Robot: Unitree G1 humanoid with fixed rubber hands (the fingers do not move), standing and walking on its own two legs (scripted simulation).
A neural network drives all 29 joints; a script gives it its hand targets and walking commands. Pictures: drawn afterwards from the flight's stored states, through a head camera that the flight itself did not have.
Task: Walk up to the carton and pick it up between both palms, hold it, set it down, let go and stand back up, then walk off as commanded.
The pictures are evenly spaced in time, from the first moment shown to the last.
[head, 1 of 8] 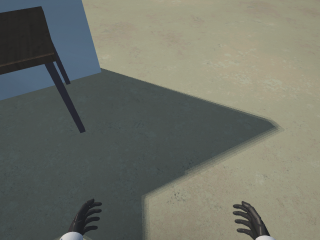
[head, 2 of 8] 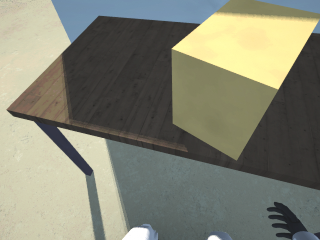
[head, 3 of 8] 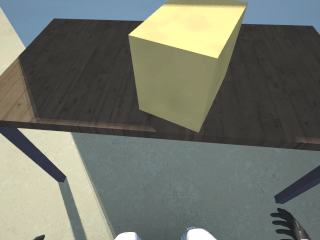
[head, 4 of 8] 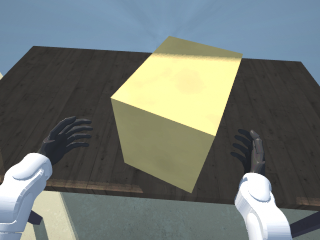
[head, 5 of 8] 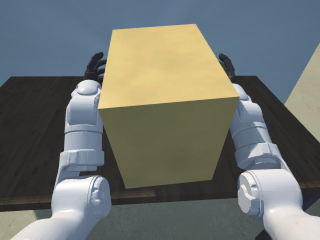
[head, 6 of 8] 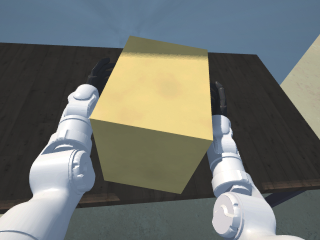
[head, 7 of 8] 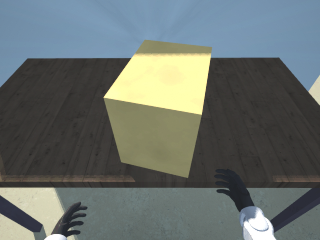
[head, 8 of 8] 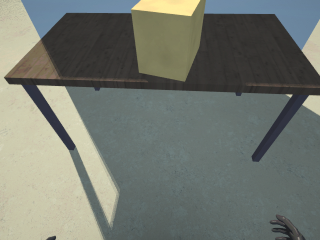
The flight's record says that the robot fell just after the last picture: no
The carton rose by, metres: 0.20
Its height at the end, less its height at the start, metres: +0.00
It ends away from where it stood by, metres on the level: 0.00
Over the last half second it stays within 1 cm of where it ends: yes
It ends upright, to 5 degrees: yes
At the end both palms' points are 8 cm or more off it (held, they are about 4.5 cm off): yes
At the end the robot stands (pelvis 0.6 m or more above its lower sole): yes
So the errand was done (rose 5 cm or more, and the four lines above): yes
